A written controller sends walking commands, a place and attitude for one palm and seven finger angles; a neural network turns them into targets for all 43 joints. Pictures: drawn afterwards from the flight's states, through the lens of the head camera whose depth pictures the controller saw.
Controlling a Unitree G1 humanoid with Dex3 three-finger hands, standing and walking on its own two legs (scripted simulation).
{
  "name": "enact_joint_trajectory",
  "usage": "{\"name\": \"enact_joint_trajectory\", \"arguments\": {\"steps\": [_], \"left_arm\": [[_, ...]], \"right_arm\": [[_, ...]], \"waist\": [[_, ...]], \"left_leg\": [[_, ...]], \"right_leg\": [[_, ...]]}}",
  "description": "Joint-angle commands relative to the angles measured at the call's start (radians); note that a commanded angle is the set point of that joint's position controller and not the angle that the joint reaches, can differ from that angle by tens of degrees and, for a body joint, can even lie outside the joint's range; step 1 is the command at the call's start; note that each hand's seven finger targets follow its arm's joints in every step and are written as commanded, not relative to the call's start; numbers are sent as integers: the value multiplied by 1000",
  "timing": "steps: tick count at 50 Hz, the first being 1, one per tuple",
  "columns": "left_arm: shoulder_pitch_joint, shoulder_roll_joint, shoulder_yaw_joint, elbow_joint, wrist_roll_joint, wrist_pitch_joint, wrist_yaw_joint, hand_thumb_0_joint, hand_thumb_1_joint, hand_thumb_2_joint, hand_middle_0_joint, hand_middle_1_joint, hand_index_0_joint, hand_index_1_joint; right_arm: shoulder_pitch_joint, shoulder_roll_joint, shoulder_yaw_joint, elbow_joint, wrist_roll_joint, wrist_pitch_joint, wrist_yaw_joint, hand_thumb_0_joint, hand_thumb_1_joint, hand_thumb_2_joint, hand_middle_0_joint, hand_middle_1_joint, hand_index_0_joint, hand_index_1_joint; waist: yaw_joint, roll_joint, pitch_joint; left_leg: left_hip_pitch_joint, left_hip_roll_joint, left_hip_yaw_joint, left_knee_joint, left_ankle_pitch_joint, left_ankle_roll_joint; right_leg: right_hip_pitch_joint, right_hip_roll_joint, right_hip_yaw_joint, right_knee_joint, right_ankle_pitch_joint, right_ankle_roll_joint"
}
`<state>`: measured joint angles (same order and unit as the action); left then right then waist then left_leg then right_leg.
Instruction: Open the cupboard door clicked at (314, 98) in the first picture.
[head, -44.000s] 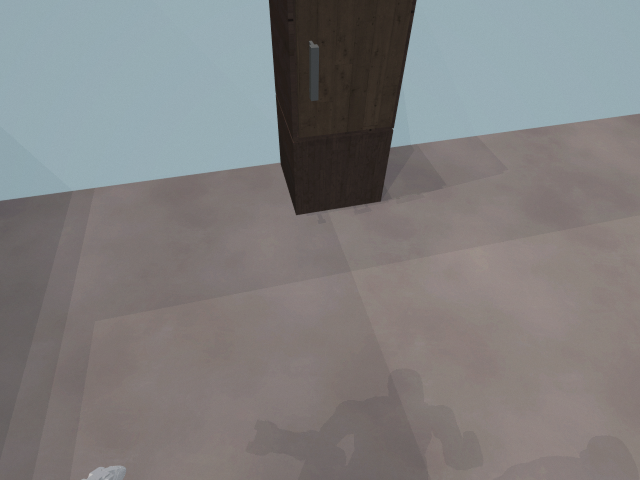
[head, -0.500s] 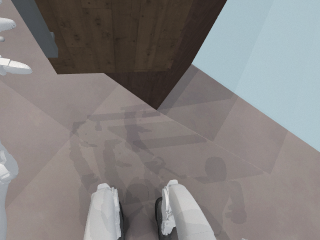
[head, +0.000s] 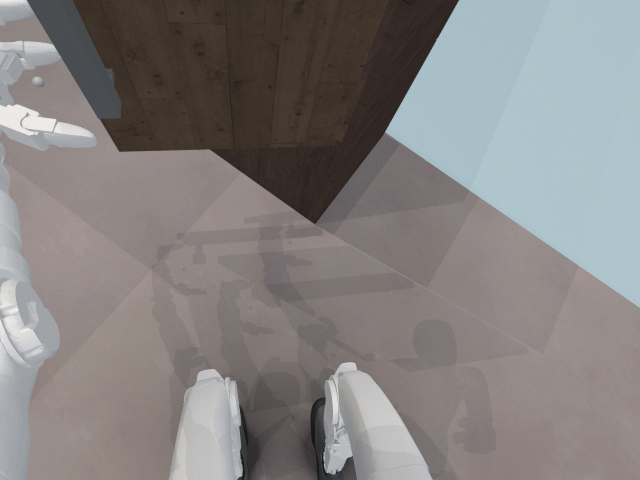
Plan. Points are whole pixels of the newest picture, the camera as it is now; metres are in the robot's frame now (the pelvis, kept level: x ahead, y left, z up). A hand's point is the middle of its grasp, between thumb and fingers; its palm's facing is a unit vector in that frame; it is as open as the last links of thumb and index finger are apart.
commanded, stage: slide the fingers in behind the handle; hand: left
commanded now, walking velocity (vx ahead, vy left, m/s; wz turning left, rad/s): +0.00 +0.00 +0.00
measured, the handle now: (82, 40) +0.59 +0.22 +0.06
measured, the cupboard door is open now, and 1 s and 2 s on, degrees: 42 41 42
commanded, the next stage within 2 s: close the thumb around the handle in 1.14 s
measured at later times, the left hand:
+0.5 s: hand (81, 86) +0.54 +0.22 +0.05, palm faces +0.03 -1.00 -0.03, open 14.6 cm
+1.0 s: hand (107, 82) +0.54 +0.19 +0.05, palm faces +0.09 -1.00 -0.03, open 14.1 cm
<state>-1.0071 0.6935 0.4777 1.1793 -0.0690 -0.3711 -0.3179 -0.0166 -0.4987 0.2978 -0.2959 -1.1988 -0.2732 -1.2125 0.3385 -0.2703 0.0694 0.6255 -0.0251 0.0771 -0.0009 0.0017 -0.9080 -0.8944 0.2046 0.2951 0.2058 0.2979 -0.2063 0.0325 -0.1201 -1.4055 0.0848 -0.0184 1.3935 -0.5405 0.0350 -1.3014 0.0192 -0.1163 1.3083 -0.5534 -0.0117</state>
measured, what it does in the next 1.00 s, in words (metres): stands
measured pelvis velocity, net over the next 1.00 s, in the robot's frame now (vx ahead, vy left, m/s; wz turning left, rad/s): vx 0.01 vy -0.01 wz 0.01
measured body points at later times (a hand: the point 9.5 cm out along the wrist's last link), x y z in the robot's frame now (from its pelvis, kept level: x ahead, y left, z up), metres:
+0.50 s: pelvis +0.01 +0.00 +0.01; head +0.19 +0.05 +0.42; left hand +0.53 +0.27 +0.06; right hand +0.02 -0.27 -0.10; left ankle +0.04 +0.10 -0.59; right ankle +0.03 -0.12 -0.59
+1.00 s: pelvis +0.01 -0.01 +0.01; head +0.18 +0.02 +0.42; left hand +0.53 +0.25 +0.06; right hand +0.01 -0.27 -0.11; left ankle +0.04 +0.10 -0.59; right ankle +0.03 -0.12 -0.59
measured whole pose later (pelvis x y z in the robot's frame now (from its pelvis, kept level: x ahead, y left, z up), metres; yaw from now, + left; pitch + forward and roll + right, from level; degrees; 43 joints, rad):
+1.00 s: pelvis +0.01 -0.01 +0.01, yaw +1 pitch +30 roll -5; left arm -0.96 0.53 0.42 1.18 -0.05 -0.45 -0.18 -0.02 -0.50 0.30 -0.29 -1.20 -0.26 -1.21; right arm 0.35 -0.25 0.04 0.64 -0.04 0.09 0.03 0.00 -0.91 -0.89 0.20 0.30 0.21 0.30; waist -0.20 0.05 -0.14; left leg -1.34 0.08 0.00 1.36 -0.54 0.02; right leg -1.26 0.02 -0.10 1.30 -0.56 -0.02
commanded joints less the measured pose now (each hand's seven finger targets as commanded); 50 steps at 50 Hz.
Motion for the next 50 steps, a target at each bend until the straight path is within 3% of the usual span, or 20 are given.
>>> {"name": "enact_joint_trajectory", "arguments": {"steps": [1, 4, 6, 9, 11, 13, 17, 19, 22, 25, 28, 30, 32, 34, 37, 38, 41, 42, 44, 50], "left_arm": [[-434, 141, -55, -254, -13, -78, -12, 0, -500, 300, -300, -1200, -300, -1200], [-454, 149, -56, -236, -6, -78, 4, 0, -500, 300, -300, -1200, -300, -1200], [-464, 116, -75, -250, -3, -89, 10, 0, -500, 300, -300, -1200, -300, -1200], [-462, 77, -106, -235, -4, -92, 18, 0, -500, 300, -300, -1200, -300, -1200], [-473, 85, -102, -236, -2, -104, 23, 0, -500, 300, -300, -1200, -300, -1200], [-494, 21, -154, -236, 1, -106, 26, 0, -500, 300, -300, -1200, -300, -1200], [-510, -4, -171, -247, 6, -118, 40, 0, -500, 300, -300, -1200, -300, -1200], [-479, -6, -165, -241, 5, -119, 45, 0, -500, 300, -300, -1200, -300, -1200], [-486, -54, -192, -248, -3, -124, 49, 0, -500, 300, -300, -1200, -300, -1200], [-453, 27, -97, -201, -20, -113, 79, 0, -500, 300, -300, -1200, -300, -1200], [-415, 103, -29, -166, 12, -115, 132, 0, -500, 300, -300, -1200, -300, -1200], [-452, 114, -39, -230, 47, -147, 156, 0, -500, 300, -300, -1200, -300, -1200], [-407, 76, -58, -257, 53, -166, 159, 0, -500, 300, -300, -1200, -300, -1200], [-360, 80, -37, -219, 31, -157, 150, 0, -500, 300, -300, -1200, -300, -1200], [-387, 52, -61, -215, 15, -143, 133, 0, -500, 300, -300, -1200, -300, -1200], [-394, 76, -44, -210, 16, -143, 134, 0, -500, 300, -300, -1200, -300, -1200], [-404, 39, -67, -242, 13, -156, 130, 0, -500, 300, -300, -1200, -300, -1200], [-382, 23, -70, -217, 9, -152, 130, 0, -500, 300, -300, -1200, -300, -1200], [-393, 60, -47, -232, 6, -155, 133, 0, -500, 300, -300, -1200, -300, -1200], [-389, 42, -63, -244, 8, -171, 128, 0, -500, 300, -300, -1200, -300, -1200]], "right_arm": [[218, -211, -84, -11, -7, -4, -9, 0, -900, -900, 200, 300, 200, 300], [218, -211, -82, -1, -9, -4, -8, 0, -900, -900, 200, 300, 200, 300], [219, -205, -84, 2, -12, -7, -5, 0, -900, -900, 200, 300, 200, 300], [215, -202, -85, 7, -13, -8, -2, 0, -900, -900, 200, 300, 200, 300], [219, -205, -86, 11, -15, -7, -3, 0, -900, -900, 200, 300, 200, 300], [215, -200, -89, 16, -17, -8, 0, 0, -900, -900, 200, 300, 200, 300], [219, -197, -93, 20, -22, -8, 4, 0, -900, -900, 200, 300, 200, 300], [221, -198, -96, 19, -23, -5, 8, 0, -900, -900, 200, 300, 200, 300], [216, -192, -100, 23, -22, -1, 12, 0, -900, -900, 200, 300, 200, 300], [218, -195, -91, 11, -21, 3, 8, 0, -900, -900, 200, 300, 200, 300], [211, -188, -80, -16, -24, 6, 12, 0, -900, -900, 200, 300, 200, 300], [207, -182, -80, -24, -30, 7, 20, 0, -900, -900, 200, 300, 200, 300], [202, -178, -87, -34, -29, 10, 29, 0, -900, -900, 200, 300, 200, 300], [203, -182, -90, -38, -22, 15, 29, 0, -900, -900, 200, 300, 200, 300], [200, -182, -87, -39, -15, 15, 25, 0, -900, -900, 200, 300, 200, 300], [203, -184, -88, -35, -14, 15, 22, 0, -900, -900, 200, 300, 200, 300], [209, -179, -93, -27, -17, 11, 21, 0, -900, -900, 200, 300, 200, 300], [212, -179, -95, -23, -15, 11, 21, 0, -900, -900, 200, 300, 200, 300], [214, -182, -94, -20, -17, 11, 18, 0, -900, -900, 200, 300, 200, 300], [211, -177, -96, -17, -15, 5, 19, 0, -900, -900, 200, 300, 200, 300]], "waist": [[-33, 271, -616], [-41, 246, -575], [-37, 274, -596], [-50, 253, -570], [-48, 263, -573], [-66, 268, -563], [-63, 298, -586], [-56, 266, -592], [-59, 283, -596], [-33, 241, -588], [-13, 198, -558], [-13, 237, -585], [-2, 260, -638], [-4, 185, -615], [-21, 162, -589], [-18, 148, -582], [-15, 192, -624], [-19, 165, -605], [-14, 159, -604], [-9, 187, -605]], "left_leg": [[725, -13, -125, -153, 460, -11], [684, -16, -120, -158, 409, -9], [709, -19, -121, -156, 424, -11], [691, -22, -118, -162, 402, -8], [712, -20, -125, -163, 420, -12], [728, -20, -129, -163, 413, -12], [756, -24, -131, -161, 440, -15], [752, -26, -130, -165, 446, -15], [781, -25, -135, -165, 464, -20], [705, -30, -120, -163, 455, -13], [613, -35, -94, -155, 436, -6], [637, -32, -95, -151, 460, -8], [687, -30, -95, -152, 503, -15], [630, -33, -81, -154, 472, -10], [578, -36, -71, -155, 414, -3], [564, -37, -71, -156, 395, -2], [629, -35, -80, -157, 442, -7], [626, -35, -80, -158, 435, -6], [594, -36, -70, -156, 423, -3], [615, -39, -69, -158, 437, -3]], "right_leg": [[70, 40, 40, -161, 272, -20], [81, 40, 42, -170, 251, -19], [71, 39, 42, -167, 256, -23], [80, 41, 43, -179, 251, -22], [68, 40, 39, -172, 255, -26], [42, 39, 38, -176, 251, -24], [37, 37, 36, -173, 263, -28], [65, 39, 36, -179, 269, -28], [45, 38, 32, -177, 275, -28], [100, 40, 37, -168, 283, -27], [160, 40, 47, -162, 290, -21], [156, 39, 50, -147, 303, -23], [164, 39, 51, -146, 333, -23], [219, 42, 57, -156, 349, -17], [230, 41, 66, -166, 334, -11], [238, 41, 67, -168, 321, -11], [207, 39, 62, -159, 337, -14], [201, 41, 61, -168, 330, -13], [237, 40, 69, -170, 339, -11], [230, 39, 70, -167, 348, -15]]}}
